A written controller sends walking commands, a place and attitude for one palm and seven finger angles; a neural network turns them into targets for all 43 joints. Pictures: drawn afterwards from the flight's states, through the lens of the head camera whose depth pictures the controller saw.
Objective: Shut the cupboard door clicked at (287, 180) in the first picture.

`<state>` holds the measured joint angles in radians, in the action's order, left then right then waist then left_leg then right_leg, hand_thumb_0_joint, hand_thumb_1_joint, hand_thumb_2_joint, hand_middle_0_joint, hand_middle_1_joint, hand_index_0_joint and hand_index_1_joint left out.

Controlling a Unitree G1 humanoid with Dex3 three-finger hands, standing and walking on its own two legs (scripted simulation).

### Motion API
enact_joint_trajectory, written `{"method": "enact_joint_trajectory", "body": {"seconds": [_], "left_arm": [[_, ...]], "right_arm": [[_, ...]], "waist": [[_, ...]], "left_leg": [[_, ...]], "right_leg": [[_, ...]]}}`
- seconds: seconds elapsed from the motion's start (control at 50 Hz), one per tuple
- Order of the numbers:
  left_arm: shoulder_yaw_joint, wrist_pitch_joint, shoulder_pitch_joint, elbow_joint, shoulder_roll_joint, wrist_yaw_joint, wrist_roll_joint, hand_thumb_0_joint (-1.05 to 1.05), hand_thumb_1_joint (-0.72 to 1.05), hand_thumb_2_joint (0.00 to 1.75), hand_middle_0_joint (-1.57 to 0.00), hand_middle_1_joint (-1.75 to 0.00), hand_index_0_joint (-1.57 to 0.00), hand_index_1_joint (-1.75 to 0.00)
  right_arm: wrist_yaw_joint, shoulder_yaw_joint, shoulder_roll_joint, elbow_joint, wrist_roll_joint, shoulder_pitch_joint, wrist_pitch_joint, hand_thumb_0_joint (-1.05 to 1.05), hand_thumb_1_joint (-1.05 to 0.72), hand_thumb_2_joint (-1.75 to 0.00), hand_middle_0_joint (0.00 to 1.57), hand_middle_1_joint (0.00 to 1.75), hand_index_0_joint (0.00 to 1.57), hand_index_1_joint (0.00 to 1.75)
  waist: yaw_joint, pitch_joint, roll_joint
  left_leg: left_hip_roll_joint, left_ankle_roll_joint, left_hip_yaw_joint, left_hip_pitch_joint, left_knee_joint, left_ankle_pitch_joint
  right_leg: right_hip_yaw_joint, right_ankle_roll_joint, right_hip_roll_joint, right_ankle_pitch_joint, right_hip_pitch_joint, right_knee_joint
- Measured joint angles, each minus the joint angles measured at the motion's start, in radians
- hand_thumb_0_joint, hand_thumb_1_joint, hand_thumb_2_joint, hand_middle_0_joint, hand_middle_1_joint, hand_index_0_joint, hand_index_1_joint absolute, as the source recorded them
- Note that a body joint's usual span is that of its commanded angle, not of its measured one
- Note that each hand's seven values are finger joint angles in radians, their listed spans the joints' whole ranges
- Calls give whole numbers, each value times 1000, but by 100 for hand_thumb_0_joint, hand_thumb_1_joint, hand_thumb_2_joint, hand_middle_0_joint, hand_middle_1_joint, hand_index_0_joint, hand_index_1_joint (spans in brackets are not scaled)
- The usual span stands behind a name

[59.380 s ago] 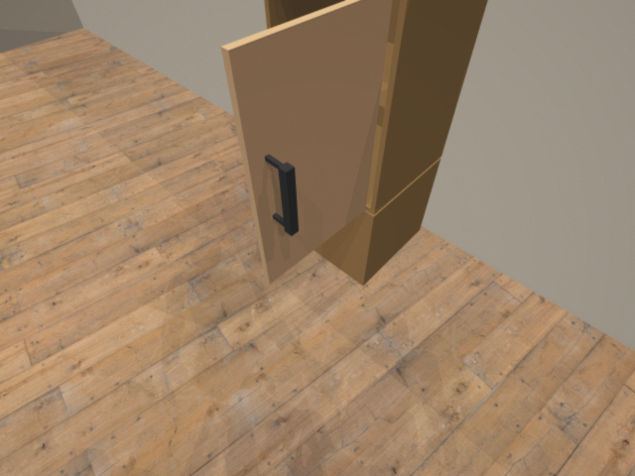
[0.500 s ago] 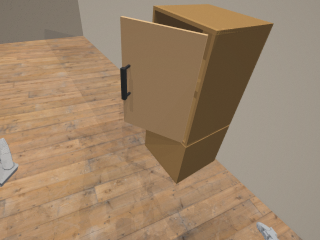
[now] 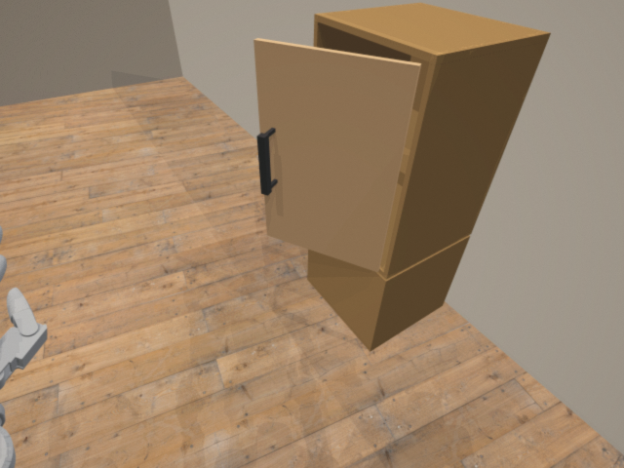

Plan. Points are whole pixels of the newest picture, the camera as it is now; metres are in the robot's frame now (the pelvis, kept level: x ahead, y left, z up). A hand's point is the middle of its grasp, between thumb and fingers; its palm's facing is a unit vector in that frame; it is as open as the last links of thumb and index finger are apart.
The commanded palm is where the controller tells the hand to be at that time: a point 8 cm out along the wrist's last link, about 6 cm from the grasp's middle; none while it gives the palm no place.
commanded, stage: stop stepping back and stand still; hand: left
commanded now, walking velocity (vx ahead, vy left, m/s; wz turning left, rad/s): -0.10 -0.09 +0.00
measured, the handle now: (268, 161) +0.89 +0.16 -0.04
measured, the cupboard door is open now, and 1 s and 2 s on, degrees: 32 32 32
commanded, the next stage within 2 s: let the arm hang, fingers relaxed in 0.42 s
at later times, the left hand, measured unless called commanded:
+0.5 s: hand (47, 332) +0.21 +0.29 +0.15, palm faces +0.40 -0.77 -0.49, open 7.4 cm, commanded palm none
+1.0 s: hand out of the picture -0.05 +0.25 -0.17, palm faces +0.03 -0.98 -0.21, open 7.1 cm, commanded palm none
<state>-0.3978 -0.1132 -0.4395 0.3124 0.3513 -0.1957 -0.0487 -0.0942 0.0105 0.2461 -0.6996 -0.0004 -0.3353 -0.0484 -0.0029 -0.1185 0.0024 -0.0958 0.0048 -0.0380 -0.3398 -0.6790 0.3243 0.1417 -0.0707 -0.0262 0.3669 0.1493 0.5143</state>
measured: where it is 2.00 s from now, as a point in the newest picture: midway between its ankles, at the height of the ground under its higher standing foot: outside the picture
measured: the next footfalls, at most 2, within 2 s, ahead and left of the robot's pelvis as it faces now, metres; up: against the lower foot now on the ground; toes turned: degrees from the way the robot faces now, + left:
left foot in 0.02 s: +0.05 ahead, +0.16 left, +0.00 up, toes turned +3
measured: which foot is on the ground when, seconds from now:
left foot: up 0.00-0.00, down 0.02-1.00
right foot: down 0.00-1.00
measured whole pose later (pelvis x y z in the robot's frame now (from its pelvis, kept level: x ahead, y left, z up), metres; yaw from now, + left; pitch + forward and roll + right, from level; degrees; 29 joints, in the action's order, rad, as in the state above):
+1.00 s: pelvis -0.05 +0.05 +0.00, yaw +0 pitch -2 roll -2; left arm -0.02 0.04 -0.33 -0.98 0.23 -0.01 0.01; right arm -0.01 0.01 0.19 -0.99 -0.02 -0.30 0.05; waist 0.00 0.06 -0.01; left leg -0.04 0.01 -0.03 -0.32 -0.51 0.17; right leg 0.09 0.00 0.01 0.26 0.19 0.47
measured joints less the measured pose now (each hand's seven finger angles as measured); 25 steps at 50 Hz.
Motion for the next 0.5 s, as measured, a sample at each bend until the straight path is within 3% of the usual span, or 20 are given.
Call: {"method": "enact_joint_trajectory", "body": {"seconds": [0.02,0.08,0.16,0.22,0.28,0.38,0.42,0.46,0.5], "left_arm": [[22,4,-2,23,-19,0,0,2,90,90,-21,-30,-20,-30],[44,2,-30,128,-15,7,-3,2,90,90,-21,-30,-20,-30],[-13,-27,-91,267,80,20,0,2,89,90,-21,-30,-21,-30],[-81,-60,-107,315,149,21,-5,2,89,90,-21,-30,-21,-30],[-119,-80,-127,299,169,20,-11,2,89,90,-21,-30,-21,-30],[-83,-60,-187,202,142,26,-16,1,89,90,-21,-30,-21,-30],[-57,-41,-209,175,118,30,-19,1,89,90,-21,-30,-21,-30],[-34,-22,-202,160,96,32,-18,2,89,90,-21,-30,-21,-30],[-14,-10,-178,154,72,29,-12,2,89,90,-21,-30,-21,-30]], "right_arm": [[-2,-4,12,5,0,3,-11,1,-90,-90,20,30,20,30],[-3,-13,-3,21,0,53,-33,1,-90,-90,20,30,20,30],[19,-8,-53,87,-8,102,-75,1,-90,-90,20,30,20,30],[37,7,-79,121,-1,128,-82,1,-90,-90,20,30,20,30],[51,17,-87,135,8,159,-61,1,-90,-90,20,30,20,30],[44,18,-64,128,23,153,-3,1,-90,-90,20,30,20,30],[33,12,-50,116,23,133,11,1,-90,-90,20,30,20,30],[19,6,-42,97,22,115,18,1,-90,-90,20,30,20,30],[10,3,-36,86,20,105,23,1,-90,-90,20,30,20,30]], "waist": [[1,17,4],[9,98,-57],[0,152,-84],[-4,155,-64],[-16,148,-27],[-28,113,5],[-27,95,9],[-18,89,-5],[-2,95,-15]], "left_leg": [[-4,5,0,39,62,-25],[25,-44,-25,73,109,-29],[20,-51,-39,76,133,-45],[0,-60,-35,53,133,-46],[-16,-59,-33,19,109,-56],[11,-25,-15,6,78,-65],[19,-31,-16,39,115,-38],[31,-50,-17,60,140,-36],[33,-43,-17,70,144,-48]], "right_leg": [[8,7,1,10,5,15],[-23,36,39,9,41,99],[-67,62,27,6,66,121],[-65,38,1,5,37,15],[-66,14,-15,-19,45,-20],[-78,24,-1,-7,40,-8],[-78,33,6,7,32,4],[-76,43,19,14,26,16],[-75,53,22,1,21,23]]}}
